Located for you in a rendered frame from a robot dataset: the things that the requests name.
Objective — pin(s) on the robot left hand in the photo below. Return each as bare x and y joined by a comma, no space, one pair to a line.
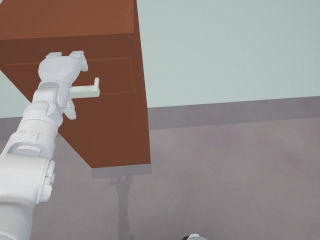
65,69

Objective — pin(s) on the robot left forearm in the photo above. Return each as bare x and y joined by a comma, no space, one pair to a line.
38,128

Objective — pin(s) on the drawer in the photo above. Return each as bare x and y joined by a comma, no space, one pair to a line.
115,75

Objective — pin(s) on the left robot upper arm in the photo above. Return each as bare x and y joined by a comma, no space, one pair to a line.
25,180

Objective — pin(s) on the handle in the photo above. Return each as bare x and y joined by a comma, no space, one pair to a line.
85,91

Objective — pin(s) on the cabinet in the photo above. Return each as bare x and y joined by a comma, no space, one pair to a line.
109,130

